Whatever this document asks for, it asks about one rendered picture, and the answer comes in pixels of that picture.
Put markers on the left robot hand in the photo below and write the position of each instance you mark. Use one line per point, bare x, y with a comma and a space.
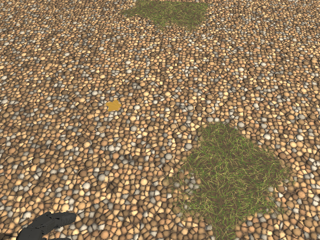
44, 224

